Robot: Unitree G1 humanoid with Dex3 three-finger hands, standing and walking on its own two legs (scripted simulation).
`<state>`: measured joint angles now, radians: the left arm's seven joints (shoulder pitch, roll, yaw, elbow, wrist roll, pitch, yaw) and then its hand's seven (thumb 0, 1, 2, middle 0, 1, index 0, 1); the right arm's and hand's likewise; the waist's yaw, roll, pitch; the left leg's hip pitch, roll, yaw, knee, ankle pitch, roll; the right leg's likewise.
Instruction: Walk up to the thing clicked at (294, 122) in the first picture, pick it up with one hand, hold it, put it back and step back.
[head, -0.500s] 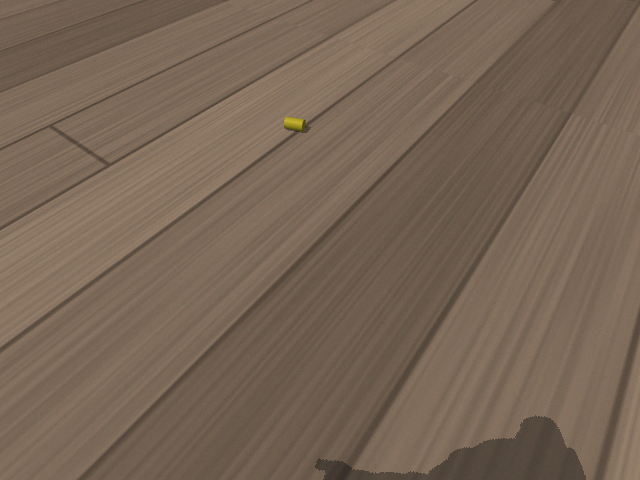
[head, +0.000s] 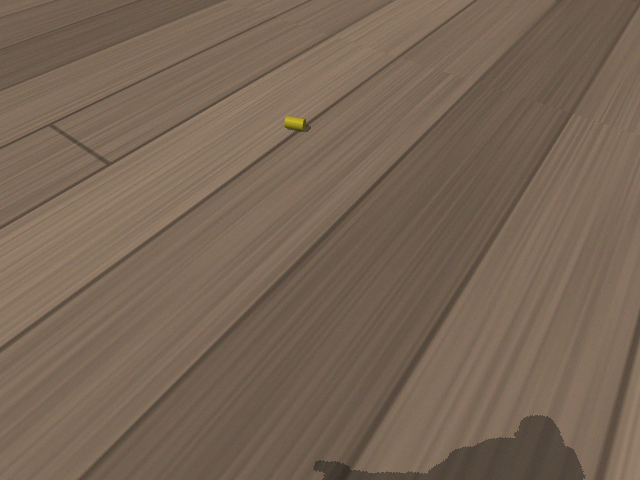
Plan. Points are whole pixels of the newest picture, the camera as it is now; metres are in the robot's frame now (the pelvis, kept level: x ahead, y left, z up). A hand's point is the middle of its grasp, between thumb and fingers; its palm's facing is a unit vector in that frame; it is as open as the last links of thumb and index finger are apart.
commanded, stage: stand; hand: left
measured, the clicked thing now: (295, 123) +1.93 +0.14 -0.75
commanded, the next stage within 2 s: walk up in 0.62 s
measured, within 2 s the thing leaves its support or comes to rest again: neither
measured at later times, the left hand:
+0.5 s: hand out of the picture +0.08 +0.25 -0.16, palm faces -0.02 -0.94 -0.33, open 7.4 cm
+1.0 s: hand out of the picture +0.15 +0.25 -0.13, palm faces -0.07 -0.90 -0.44, open 7.4 cm
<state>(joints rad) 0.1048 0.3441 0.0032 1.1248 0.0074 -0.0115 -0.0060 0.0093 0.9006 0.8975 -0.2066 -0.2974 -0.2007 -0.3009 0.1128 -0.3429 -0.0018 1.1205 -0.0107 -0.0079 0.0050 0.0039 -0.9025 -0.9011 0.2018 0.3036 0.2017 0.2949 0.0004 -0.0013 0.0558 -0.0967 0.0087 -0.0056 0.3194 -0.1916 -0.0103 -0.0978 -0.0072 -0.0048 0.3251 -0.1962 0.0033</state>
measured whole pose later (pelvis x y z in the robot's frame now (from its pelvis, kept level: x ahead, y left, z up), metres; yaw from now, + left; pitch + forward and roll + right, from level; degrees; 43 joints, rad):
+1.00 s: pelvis +0.08 -0.04 -0.01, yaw -5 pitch -2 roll +0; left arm 0.29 0.43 0.08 0.98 0.02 -0.09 -0.07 0.01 0.90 0.90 -0.21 -0.30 -0.20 -0.30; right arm 0.24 -0.45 -0.09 1.02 -0.04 0.00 0.07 0.01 -0.90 -0.90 0.20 0.30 0.20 0.29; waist 0.02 0.06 0.02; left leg -0.29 0.02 -0.02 0.97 -0.44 0.04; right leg -0.18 -0.01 -0.07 0.53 -0.31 -0.03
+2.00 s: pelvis +0.58 -0.09 -0.01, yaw -8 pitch -2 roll +0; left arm 0.30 0.39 0.04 0.88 0.00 -0.11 -0.05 0.01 0.90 0.90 -0.21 -0.30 -0.20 -0.30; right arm 0.26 -0.44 -0.07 0.89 -0.02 -0.03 0.09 0.01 -0.90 -0.90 0.20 0.30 0.20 0.29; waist 0.02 0.08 0.06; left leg -0.50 0.08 -0.02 0.93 -0.27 0.00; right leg -0.19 -0.03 -0.09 0.44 -0.23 -0.02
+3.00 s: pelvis +0.99 -0.05 -0.02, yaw -7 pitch -2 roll -2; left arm 0.35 0.44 0.05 0.89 0.01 -0.09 -0.04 0.01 0.89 0.90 -0.21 -0.30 -0.21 -0.30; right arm 0.28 -0.45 -0.09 0.89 -0.03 -0.01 0.11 0.01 -0.90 -0.90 0.20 0.30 0.20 0.29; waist 0.03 0.04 0.05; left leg -0.44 0.11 0.02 0.66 -0.24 0.00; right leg -0.18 -0.07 -0.09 0.52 -0.31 0.00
